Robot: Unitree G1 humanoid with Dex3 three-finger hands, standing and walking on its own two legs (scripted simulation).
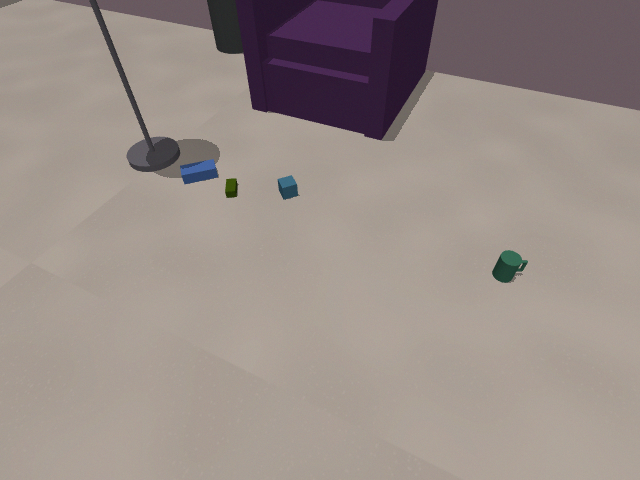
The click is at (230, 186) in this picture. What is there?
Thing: small brick
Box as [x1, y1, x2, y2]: [225, 178, 236, 197]
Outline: 235,178 226,179 225,192 227,197 236,196
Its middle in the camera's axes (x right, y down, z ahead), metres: -0.42 -0.26 +1.90
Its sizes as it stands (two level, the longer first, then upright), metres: 0.095 0.047 0.037
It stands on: the floor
